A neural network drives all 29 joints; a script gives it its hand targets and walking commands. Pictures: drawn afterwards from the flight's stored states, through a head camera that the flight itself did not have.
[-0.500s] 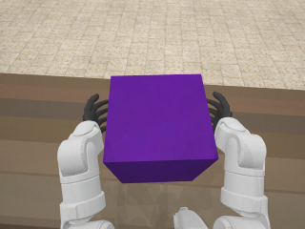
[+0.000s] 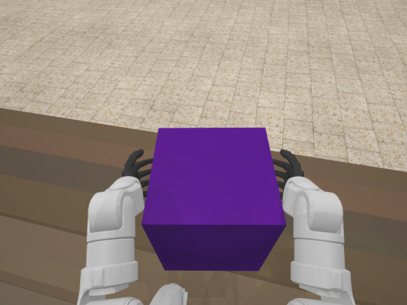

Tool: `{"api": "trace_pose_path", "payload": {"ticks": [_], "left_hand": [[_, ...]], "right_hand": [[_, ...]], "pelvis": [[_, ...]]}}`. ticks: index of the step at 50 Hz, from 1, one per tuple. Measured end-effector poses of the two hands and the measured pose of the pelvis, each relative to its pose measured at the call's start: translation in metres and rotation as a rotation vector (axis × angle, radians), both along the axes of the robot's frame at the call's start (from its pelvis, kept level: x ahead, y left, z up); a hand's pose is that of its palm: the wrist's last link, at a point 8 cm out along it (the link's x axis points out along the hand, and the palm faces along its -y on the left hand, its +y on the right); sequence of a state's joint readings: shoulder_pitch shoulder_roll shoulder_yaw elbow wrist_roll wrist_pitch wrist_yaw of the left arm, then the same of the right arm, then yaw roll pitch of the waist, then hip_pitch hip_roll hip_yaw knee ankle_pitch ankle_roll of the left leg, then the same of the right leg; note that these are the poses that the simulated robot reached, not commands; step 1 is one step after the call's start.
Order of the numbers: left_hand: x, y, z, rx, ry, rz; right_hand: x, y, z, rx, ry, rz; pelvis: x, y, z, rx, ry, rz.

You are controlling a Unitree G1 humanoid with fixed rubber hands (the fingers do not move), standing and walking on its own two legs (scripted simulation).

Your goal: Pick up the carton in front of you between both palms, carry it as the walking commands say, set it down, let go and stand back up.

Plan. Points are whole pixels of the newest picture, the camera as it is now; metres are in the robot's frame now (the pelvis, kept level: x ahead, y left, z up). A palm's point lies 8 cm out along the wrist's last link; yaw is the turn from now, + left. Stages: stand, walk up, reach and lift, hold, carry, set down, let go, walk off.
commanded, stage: carry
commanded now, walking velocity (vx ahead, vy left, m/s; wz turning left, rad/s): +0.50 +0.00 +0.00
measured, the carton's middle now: (211, 203) +0.33 +0.02 +0.00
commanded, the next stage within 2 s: none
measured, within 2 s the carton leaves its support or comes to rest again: neither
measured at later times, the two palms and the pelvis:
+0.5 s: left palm (187, 106) +0.68 +0.11 -0.04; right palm (285, 113) +0.66 -0.18 -0.04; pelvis +0.35 +0.00 -0.12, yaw -2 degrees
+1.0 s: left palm (195, 73) +1.04 +0.13 -0.15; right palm (263, 75) +1.04 -0.17 -0.16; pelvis +0.72 -0.04 -0.23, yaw -2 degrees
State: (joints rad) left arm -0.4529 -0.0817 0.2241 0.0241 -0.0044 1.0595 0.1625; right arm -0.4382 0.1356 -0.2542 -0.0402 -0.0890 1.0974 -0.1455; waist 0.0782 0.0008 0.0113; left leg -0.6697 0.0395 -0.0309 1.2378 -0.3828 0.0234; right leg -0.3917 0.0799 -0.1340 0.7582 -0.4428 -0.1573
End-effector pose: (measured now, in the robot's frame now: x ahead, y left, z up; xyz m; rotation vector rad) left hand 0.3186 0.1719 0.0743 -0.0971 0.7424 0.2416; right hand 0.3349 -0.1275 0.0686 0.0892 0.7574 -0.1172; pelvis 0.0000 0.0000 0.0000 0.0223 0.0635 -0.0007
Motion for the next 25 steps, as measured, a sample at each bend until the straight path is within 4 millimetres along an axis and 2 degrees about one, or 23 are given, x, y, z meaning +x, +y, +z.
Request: {"api": "trace_pose_path", "payload": {"ticks": [4, 8, 12, 15, 17, 21, 25], "left_hand": [[0.054, -0.012, -0.014, -0.010, -0.018, -0.014], [0.110, -0.016, -0.026, -0.001, -0.060, -0.028], [0.177, -0.016, -0.040, 0.009, -0.141, -0.058], [0.238, -0.031, -0.055, 0.012, -0.205, -0.139], [0.270, -0.043, -0.067, 0.021, -0.191, -0.179], [0.318, -0.056, -0.093, 0.013, -0.096, -0.193], [0.366, -0.057, -0.113, -0.009, -0.055, -0.167]], "right_hand": [[0.045, -0.012, -0.017, 0.008, -0.017, -0.032], [0.096, -0.017, -0.031, 0.016, -0.060, -0.047], [0.159, -0.017, -0.043, 0.001, -0.142, -0.055], [0.202, -0.031, -0.053, -0.041, -0.206, -0.103], [0.224, -0.042, -0.066, -0.067, -0.189, -0.126], [0.267, -0.054, -0.091, -0.040, -0.094, -0.146], [0.321, -0.056, -0.105, -0.036, -0.054, -0.142]], "pelvis": [[0.048, -0.002, -0.004, -0.001, 0.019, -0.010], [0.106, -0.001, -0.019, -0.011, 0.014, -0.029], [0.176, 0.002, -0.055, -0.034, -0.019, -0.040], [0.227, 0.005, -0.092, -0.039, -0.048, -0.037], [0.254, 0.007, -0.106, -0.021, -0.046, -0.026], [0.304, 0.010, -0.112, -0.013, -0.033, -0.034], [0.353, 0.005, -0.115, -0.020, -0.016, -0.034]]}}
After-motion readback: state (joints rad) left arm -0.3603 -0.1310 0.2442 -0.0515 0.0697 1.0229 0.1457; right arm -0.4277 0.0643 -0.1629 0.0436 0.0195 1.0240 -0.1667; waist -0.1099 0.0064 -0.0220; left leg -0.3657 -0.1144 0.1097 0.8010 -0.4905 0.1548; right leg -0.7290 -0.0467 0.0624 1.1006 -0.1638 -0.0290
